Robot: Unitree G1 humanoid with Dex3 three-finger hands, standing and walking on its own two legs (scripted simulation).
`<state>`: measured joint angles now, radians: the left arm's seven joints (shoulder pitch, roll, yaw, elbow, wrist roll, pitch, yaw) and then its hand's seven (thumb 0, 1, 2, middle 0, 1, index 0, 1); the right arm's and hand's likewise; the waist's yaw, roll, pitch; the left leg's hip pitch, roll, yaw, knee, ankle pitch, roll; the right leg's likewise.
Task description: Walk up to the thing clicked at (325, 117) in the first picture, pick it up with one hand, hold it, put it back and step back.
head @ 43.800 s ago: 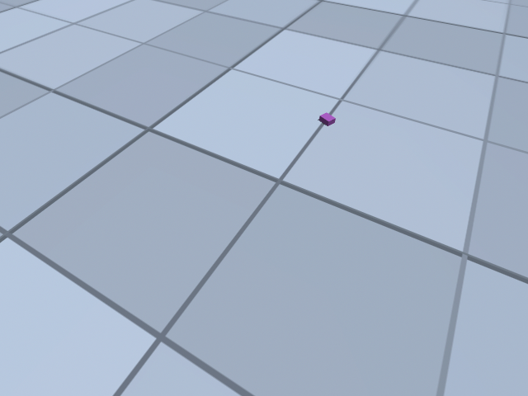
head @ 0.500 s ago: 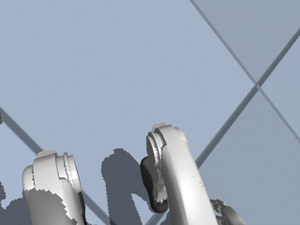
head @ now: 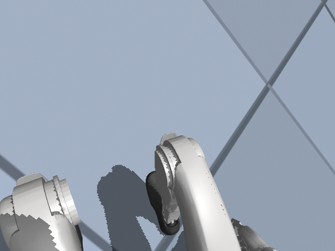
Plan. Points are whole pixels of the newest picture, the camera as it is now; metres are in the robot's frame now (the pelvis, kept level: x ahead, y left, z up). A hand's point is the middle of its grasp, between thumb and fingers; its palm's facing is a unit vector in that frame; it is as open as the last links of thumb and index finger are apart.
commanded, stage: rest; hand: left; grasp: from above
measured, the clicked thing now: out of the picture +0.46 +0.35 -0.26
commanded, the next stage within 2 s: open in 0.86 s
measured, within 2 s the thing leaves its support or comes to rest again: rests again in 0.62 s
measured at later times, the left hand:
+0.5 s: hand out of the picture +0.44 +0.35 -0.23, palm faces -0.44 -0.15 -0.88, open 8.8 cm
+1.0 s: hand out of the picture +0.45 +0.35 -0.25, palm faces -0.43 -0.15 -0.89, open 8.9 cm
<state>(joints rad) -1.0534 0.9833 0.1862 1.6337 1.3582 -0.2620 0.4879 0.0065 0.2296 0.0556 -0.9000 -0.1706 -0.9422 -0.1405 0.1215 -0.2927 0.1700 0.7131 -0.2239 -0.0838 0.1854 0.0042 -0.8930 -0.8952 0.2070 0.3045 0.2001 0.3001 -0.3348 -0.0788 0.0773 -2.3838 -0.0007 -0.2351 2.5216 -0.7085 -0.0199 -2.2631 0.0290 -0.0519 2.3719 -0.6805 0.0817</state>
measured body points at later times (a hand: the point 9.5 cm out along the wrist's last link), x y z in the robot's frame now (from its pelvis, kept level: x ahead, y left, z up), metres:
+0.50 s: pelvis +0.00 +0.00 -0.01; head +0.26 +0.13 +0.33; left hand +0.46 +0.36 -0.18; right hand +0.06 -0.27 -0.07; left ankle +0.06 +0.13 -0.27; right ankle +0.11 -0.14 -0.27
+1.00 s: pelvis +0.00 +0.01 -0.01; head +0.27 +0.13 +0.32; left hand +0.47 +0.35 -0.19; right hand +0.05 -0.26 -0.06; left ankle +0.06 +0.13 -0.27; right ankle +0.11 -0.14 -0.27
